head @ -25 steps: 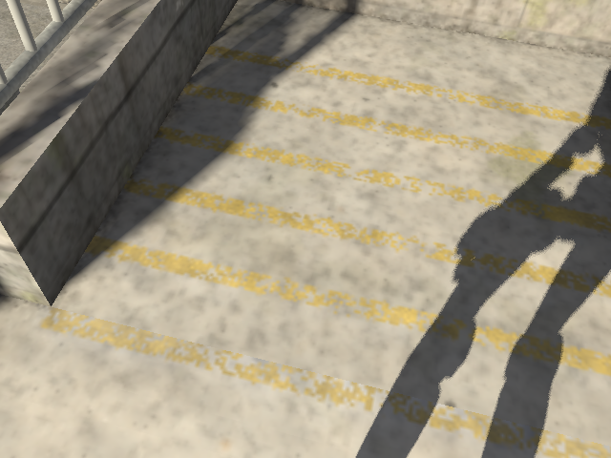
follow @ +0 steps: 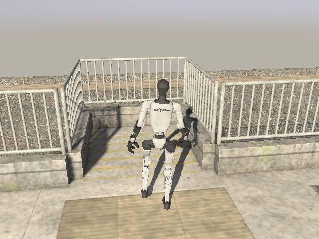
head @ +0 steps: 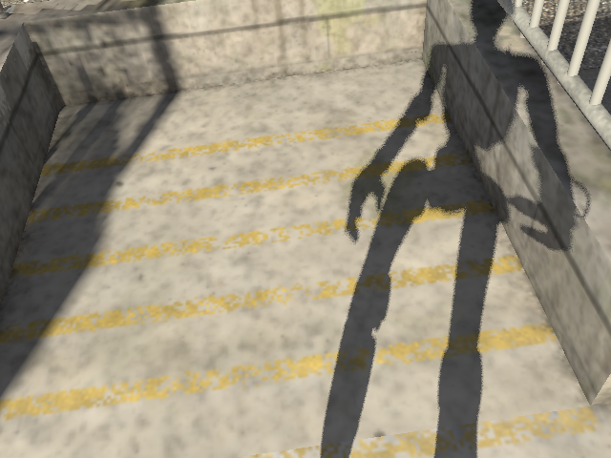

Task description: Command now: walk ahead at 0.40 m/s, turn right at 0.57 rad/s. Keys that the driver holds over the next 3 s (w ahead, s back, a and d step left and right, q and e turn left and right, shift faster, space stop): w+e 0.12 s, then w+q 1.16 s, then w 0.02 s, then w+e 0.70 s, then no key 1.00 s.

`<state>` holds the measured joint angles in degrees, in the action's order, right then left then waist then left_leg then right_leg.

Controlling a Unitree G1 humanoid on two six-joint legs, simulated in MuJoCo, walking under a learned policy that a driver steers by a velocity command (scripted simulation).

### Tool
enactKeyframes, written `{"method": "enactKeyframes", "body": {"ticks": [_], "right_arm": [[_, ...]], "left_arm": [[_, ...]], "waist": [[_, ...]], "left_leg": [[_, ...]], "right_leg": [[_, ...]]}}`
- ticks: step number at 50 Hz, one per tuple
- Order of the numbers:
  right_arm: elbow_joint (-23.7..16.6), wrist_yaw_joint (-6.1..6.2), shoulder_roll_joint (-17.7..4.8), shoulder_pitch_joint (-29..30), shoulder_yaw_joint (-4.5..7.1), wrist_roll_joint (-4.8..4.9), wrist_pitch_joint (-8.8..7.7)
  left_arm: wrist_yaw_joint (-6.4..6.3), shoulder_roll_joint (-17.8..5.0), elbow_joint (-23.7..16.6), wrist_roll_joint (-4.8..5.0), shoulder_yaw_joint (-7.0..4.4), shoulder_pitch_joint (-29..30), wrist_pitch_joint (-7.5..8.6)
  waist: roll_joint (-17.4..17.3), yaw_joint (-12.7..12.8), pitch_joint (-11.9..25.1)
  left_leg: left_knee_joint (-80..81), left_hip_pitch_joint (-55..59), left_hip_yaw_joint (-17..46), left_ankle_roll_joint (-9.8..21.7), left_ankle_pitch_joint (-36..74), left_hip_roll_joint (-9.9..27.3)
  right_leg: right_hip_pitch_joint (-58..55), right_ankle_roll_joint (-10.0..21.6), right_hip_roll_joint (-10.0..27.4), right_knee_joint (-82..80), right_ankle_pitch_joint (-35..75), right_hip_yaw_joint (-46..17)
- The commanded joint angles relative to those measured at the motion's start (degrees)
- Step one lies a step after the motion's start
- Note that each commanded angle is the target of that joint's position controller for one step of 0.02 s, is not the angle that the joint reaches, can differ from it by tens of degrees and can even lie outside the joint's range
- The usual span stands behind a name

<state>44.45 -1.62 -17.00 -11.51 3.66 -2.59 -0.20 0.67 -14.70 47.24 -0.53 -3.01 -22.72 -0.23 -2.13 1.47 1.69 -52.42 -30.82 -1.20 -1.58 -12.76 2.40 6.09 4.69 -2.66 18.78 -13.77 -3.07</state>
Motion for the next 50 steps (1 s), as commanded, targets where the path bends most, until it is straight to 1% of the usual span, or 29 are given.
{"method": "enactKeyframes", "body": {"ticks": [1, 6, 10, 12, 13, 14, 15, 16, 17, 18, 19, 20, 21, 23, 25, 29, 32, 35, 36, 38, 39, 40, 41, 42, 43, 44, 45, 47, 50], "right_arm": [[-4.0, -0.26, -3.6, 4.9, 0.91, 0.00, -0.65], [-6.5, -0.44, -3.1, 12.9, 0.34, 0.44, -0.98], [-7.5, -1.12, -2.3, 15.7, -0.44, 0.66, -1.91], [-7.4, -0.93, -3.1, 13.7, -0.30, 0.89, -2.14], [-6.5, -0.54, -3.7, 10.5, 0.01, 1.05, -2.24], [-4.8, 0.10, -4.6, 4.8, 0.55, 1.10, -2.36], [-1.8, 0.86, -5.8, -4.1, 1.25, 0.93, -2.79], [0.0, 1.51, -9.1, -14.2, 2.07, 0.10, -3.28], [1.4, 1.28, -16.0, -17.9, 3.63, -0.31, -3.19], [1.4, 0.48, -11.2, -12.6, 2.61, 1.74, -2.65], [-0.1, 0.29, -8.4, -7.0, 2.07, 2.17, -2.60], [-0.2, 0.12, -6.2, -5.1, 1.50, 1.82, -2.88], [0.3, 0.28, -5.1, -5.1, 1.08, 1.75, -3.16], [1.8, 0.55, -4.3, -6.0, 0.71, 2.18, -3.79], [2.8, 0.80, -5.2, -8.1, 1.02, 2.79, -4.13], [3.9, 1.12, -5.7, -11.4, 1.36, 2.83, -3.79], [4.6, 1.20, -6.0, -14.2, 1.69, 2.70, -3.57], [4.8, 1.56, -6.5, -16.1, 1.90, 2.20, -3.25], [4.6, 1.80, -6.8, -16.0, 2.02, 2.05, -3.14], [3.7, 2.25, -7.8, -13.6, 2.37, 1.79, -2.98], [3.2, 2.21, -8.5, -12.1, 2.56, 1.71, -3.04], [3.0, 1.83, -8.5, -11.2, 2.58, 2.03, -3.29], [1.7, 1.30, -6.0, -11.3, 1.91, 2.69, -3.73], [0.0, 1.48, 0.3, -17.1, 0.60, 4.52, -3.66], [0.7, 1.93, -4.4, -17.5, 1.07, 2.64, -2.83], [1.3, 1.71, -5.7, -13.7, 1.50, 1.69, -2.25], [0.9, 1.04, -4.8, -10.7, 1.35, 1.50, -2.12], [0.6, -0.07, -3.6, -9.4, 1.31, 0.57, -1.01], [-0.6, -1.11, -2.4, -7.0, 0.98, 0.52, 0.26]], "left_arm": [[-0.02, -9.4, -2.4, 0.52, -2.44, -0.7, 2.55], [-0.55, -9.8, -0.7, 0.02, -2.87, -5.6, 2.89], [-1.05, -9.2, 0.9, -0.37, -2.36, -7.3, 3.65], [-1.30, -9.9, 1.1, -0.55, -2.38, -5.8, 3.99], [-1.40, -10.4, 1.2, -0.66, -2.39, -4.6, 4.16], [-1.38, -10.6, 1.3, -0.76, -2.38, -3.8, 4.31], [-1.29, -10.3, 1.5, -0.82, -2.21, -3.4, 4.34], [-1.29, -8.4, 0.4, -0.84, -1.50, -3.7, 4.46], [-0.72, -3.7, -1.0, 0.51, -0.68, -8.6, 4.67], [-0.87, -7.4, -0.8, -1.63, -1.00, -5.2, 4.94], [-0.50, -8.3, -1.5, -1.47, -1.21, -0.6, 5.10], [-0.16, -7.7, -2.1, -1.47, -0.77, 2.9, 5.49], [0.08, -7.0, -2.6, -1.76, -0.66, 4.2, 5.30], [0.37, -6.0, -2.9, -2.39, -0.21, 3.9, 4.08], [0.66, -5.1, -3.6, -2.57, 0.19, 5.6, 3.24], [0.87, -4.0, -7.5, -2.27, 0.97, 17.0, 2.81], [1.16, -3.3, -9.4, -1.69, 1.57, 23.1, 3.04], [0.95, -3.8, -11.0, -1.08, 1.70, 27.0, 3.44], [0.84, -4.2, -11.4, -0.99, 1.61, 27.3, 3.61], [0.48, -5.7, -10.7, -0.88, 1.13, 23.8, 4.05], [0.05, -6.8, -9.3, -0.84, 0.63, 19.3, 4.35], [-0.64, -8.4, -7.3, -1.11, -0.10, 12.3, 4.99], [-1.68, -12.2, -6.5, -2.32, -1.11, 4.1, 5.57], [-2.21, -17.0, -6.9, -3.49, -2.27, 1.1, 4.96], [-1.98, -14.6, -6.5, -2.32, -2.37, 3.3, 3.98], [-1.74, -9.2, -7.4, -1.87, -1.14, 7.3, 3.83], [-1.47, -6.2, -7.2, -1.65, -0.36, 9.9, 3.99], [-1.49, -4.9, -5.9, -1.47, 0.10, 9.5, 4.67], [-0.95, -5.5, -4.2, -0.63, -0.31, 7.2, 6.26]], "waist": [[6.9, 0.1, -4.8], [7.9, 3.5, -6.5], [9.2, 4.6, -6.9], [9.5, 3.0, -7.1], [9.6, 1.2, -6.3], [8.9, -1.6, -3.6], [6.1, -5.6, 1.5], [0.9, -9.6, 8.6], [-15.6, -6.5, 13.0], [-8.7, -4.5, 7.2], [-3.3, -3.1, 0.6], [0.5, -2.9, -1.5], [0.5, -1.9, -2.9], [-1.7, -0.3, -2.4], [-1.7, -0.2, -2.5], [-1.0, -2.5, -5.6], [-1.6, -4.8, -4.8], [-1.6, -6.1, -4.1], [-1.9, -5.9, -3.9], [-2.3, -3.5, -3.2], [-2.3, -1.5, -1.6], [0.2, 2.0, 2.0], [5.2, 5.2, 9.2], [16.7, 3.1, 16.3], [14.5, 1.5, 14.6], [6.8, 0.7, 5.7], [4.3, 0.1, 1.0], [8.1, -1.4, -2.1], [7.9, -2.0, -2.0]], "left_leg": [[0.1, -11.9, 1.0, -0.7, 4.3, 0.3], [9.6, -12.8, 1.4, -2.5, 6.5, -0.2], [17.2, -6.7, -1.5, 0.3, 6.8, -0.6], [19.8, -1.1, -2.2, 3.1, 4.9, -1.1], [21.0, 4.2, -2.9, 4.4, 3.4, -2.5], [22.3, 11.4, -3.7, 5.9, 2.1, -4.5], [24.7, 22.1, -3.7, 7.6, 2.4, -5.5], [26.7, 35.7, 8.6, 10.6, -7.6, 4.5], [35.0, 47.6, 40.8, 18.1, -15.4, 18.6], [40.1, 43.1, 48.3, 17.9, -16.7, 17.5], [38.7, 35.9, 37.7, 17.6, -12.1, 16.0], [38.9, 30.8, 31.0, 17.0, -2.8, 13.0], [39.4, 27.7, 26.4, 16.1, 3.3, 10.4], [40.2, 24.7, 21.5, 15.5, 11.5, 7.1], [41.1, 23.7, 19.5, 16.7, 15.3, 6.2], [43.2, 21.9, 17.7, 16.1, 15.4, 4.2], [41.0, 23.3, 17.1, 14.2, 19.6, 2.9], [37.6, 26.3, 19.0, 13.3, 24.9, 3.9], [36.3, 27.2, 20.1, 12.8, 25.8, 4.4], [33.1, 26.6, 21.8, 11.1, 27.5, 5.0], [29.1, 25.5, 21.9, 10.2, 31.5, 4.2], [20.2, 23.4, 19.9, 8.9, 32.7, 1.2], [6.3, 17.4, 16.5, 7.5, 22.6, -2.3], [-9.7, 0.9, 8.9, 5.6, -13.8, -10.3], [-16.5, -5.5, 7.2, 6.2, -17.9, -7.2], [-18.0, -6.3, 7.5, 6.3, -12.4, -4.0], [-16.1, -5.3, 6.8, 5.9, -8.5, -2.3], [-13.2, -2.5, 5.8, 5.0, -6.3, 0.0], [-12.8, -3.7, 5.0, 4.2, -3.1, 0.6]], "right_leg": [[-5.3, 8.1, 11.6, -10.9, -1.5, -15.5], [-7.0, 8.9, 11.7, -9.1, 3.3, -16.9], [-7.9, 7.2, 12.7, -6.8, 15.7, -13.7], [-7.4, 5.7, 14.0, -5.9, 21.2, -12.7], [-6.8, 4.7, 14.0, -3.7, 28.8, -11.3], [-6.9, 3.7, 13.1, 2.8, 39.7, -9.1], [-5.4, 2.6, 10.3, 14.4, 44.9, -5.4], [3.6, 1.5, 7.6, 31.1, 32.0, -2.5], [23.2, -1.8, -4.0, 50.7, -6.3, 2.1], [30.2, -0.4, -1.2, 54.9, -11.5, -2.8], [31.1, -0.2, 2.2, 54.9, -6.2, -2.4], [29.7, -0.3, 4.1, 52.3, -2.8, -1.8], [28.5, -0.8, 5.4, 49.3, -2.0, -1.4], [25.3, -2.6, 6.2, 44.9, -2.0, -0.6], [26.4, -4.4, 6.2, 41.8, -2.4, 0.8], [30.1, -7.2, 6.3, 29.9, 5.3, 2.9], [28.1, -7.6, 4.8, 21.8, 11.9, 3.4], [26.3, -7.1, 3.4, 17.4, 12.9, 3.1], [25.1, -6.6, 3.2, 15.9, 12.1, 2.4], [18.3, -5.3, 2.3, 12.1, 8.6, 1.6], [11.7, -4.4, 1.1, 10.4, 6.2, 2.0], [1.9, -2.9, 1.4, 6.8, 6.6, 1.8], [-10.5, -0.1, 11.2, 4.9, -2.5, -7.6], [-25.3, 5.6, 27.4, 1.1, -9.3, -30.9], [-20.4, 7.9, 28.6, -2.7, -17.2, -41.3], [-12.2, 6.6, 25.6, -3.9, -18.5, -32.8], [-6.1, 5.4, 22.4, -5.1, -11.1, -24.1], [0.0, 3.2, 18.1, -7.0, 1.0, -12.6], [0.4, 3.8, 17.6, -8.6, 11.1, -5.8]]}}
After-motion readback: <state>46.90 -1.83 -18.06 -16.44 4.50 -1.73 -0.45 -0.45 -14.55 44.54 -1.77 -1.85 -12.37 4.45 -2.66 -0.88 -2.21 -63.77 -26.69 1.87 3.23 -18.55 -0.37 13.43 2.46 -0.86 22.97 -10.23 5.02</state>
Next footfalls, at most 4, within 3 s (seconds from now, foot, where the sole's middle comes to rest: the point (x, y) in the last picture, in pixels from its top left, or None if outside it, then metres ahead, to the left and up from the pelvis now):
0.30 left None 0.31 0.10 -0.79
0.82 right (380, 423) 0.62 -0.06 -0.79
1.34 left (254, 358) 0.79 0.24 -0.79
1.90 right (270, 257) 1.12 0.22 -0.79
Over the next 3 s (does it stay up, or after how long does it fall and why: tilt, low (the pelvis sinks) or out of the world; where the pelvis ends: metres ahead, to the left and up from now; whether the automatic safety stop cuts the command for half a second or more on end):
stays up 1.23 0.30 -0.01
